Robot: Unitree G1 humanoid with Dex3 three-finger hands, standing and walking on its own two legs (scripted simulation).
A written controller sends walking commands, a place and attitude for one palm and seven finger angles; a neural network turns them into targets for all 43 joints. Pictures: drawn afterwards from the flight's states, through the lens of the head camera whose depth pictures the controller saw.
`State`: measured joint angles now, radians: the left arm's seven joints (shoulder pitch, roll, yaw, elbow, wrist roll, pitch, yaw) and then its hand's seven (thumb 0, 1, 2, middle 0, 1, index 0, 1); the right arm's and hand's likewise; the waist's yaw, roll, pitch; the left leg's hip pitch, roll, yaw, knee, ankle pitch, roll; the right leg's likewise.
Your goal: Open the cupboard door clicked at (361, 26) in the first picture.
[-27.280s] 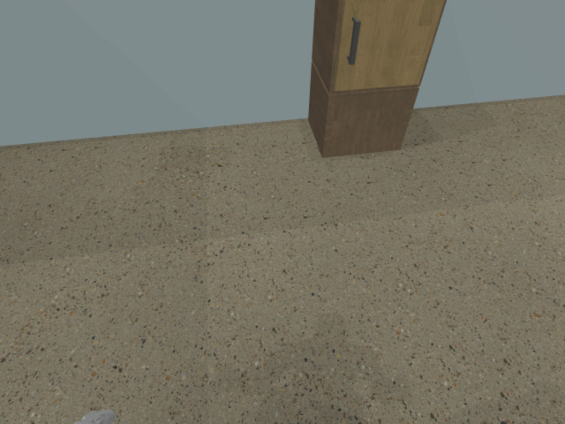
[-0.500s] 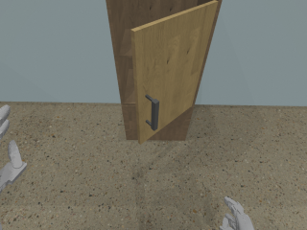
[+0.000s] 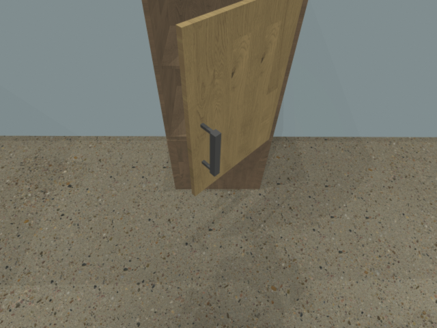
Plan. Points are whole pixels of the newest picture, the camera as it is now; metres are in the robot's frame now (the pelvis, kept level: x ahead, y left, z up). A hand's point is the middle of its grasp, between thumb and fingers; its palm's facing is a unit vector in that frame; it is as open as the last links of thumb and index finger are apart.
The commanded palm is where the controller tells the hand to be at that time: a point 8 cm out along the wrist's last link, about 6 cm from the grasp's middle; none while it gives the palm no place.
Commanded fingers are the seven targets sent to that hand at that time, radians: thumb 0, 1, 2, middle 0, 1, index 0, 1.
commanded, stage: let the arm hang, fingers relaxed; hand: left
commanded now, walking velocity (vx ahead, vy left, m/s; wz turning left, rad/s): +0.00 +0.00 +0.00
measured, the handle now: (209, 150) +0.60 +0.04 -0.10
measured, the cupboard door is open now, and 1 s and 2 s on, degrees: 43 43 43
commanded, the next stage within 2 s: look to check the result in 0.80 s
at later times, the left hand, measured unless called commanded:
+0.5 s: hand out of the picture +0.00 +0.17 -0.16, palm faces +0.04 -0.97 -0.23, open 7.3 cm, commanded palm none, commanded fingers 0.00 0.90 0.90 -0.20 -0.30 -0.20 -0.30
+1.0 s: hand out of the picture +0.02 +0.15 -0.16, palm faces +0.05 -0.98 -0.20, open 7.3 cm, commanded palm none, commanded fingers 0.00 0.90 0.90 -0.20 -0.30 -0.20 -0.30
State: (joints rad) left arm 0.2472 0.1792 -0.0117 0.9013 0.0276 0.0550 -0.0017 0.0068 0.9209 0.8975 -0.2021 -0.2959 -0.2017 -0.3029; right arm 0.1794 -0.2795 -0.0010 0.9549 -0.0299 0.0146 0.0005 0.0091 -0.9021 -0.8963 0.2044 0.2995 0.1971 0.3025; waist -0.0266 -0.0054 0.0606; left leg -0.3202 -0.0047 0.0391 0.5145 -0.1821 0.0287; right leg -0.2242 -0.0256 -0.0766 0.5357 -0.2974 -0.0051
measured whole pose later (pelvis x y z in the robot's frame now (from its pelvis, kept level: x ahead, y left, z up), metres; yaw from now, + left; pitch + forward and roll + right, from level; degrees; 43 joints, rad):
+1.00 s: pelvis +0.04 -0.02 +0.01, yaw +1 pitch -1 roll +0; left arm 0.27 0.13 0.02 1.15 0.01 0.00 0.03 0.00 0.91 0.90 -0.20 -0.30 -0.20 -0.30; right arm 0.26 -0.15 0.00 1.14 -0.02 0.01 -0.04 0.00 -0.90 -0.90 0.20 0.30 0.20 0.30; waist 0.00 0.03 0.06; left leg -0.20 0.01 0.02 0.41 -0.18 -0.01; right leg -0.09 0.00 -0.10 0.41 -0.29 -0.03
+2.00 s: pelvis +0.04 -0.06 -0.02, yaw -13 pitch +1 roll +2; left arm 0.18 0.21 0.10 0.95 0.03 0.04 -0.02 0.00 0.91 0.90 -0.20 -0.30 -0.20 -0.30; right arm 0.21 -0.23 -0.06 0.99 -0.03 0.05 -0.04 0.01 -0.90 -0.90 0.21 0.30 0.20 0.30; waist 0.02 0.05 0.10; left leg -0.32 0.14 0.17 0.72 -0.41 -0.05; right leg -0.31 0.00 -0.03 0.68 -0.37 -0.06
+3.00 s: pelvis +0.07 -0.11 +0.00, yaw -49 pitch +2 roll +1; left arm 0.15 0.22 0.06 0.89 0.03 0.05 -0.01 0.00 0.91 0.90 -0.20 -0.30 -0.20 -0.30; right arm 0.19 -0.24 -0.05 0.89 -0.01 0.05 -0.02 0.01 -0.90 -0.90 0.20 0.30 0.19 0.30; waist -0.01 0.00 0.10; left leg -0.41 0.04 0.03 0.83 -0.42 -0.06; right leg -0.30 0.06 0.09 0.54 -0.26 -0.04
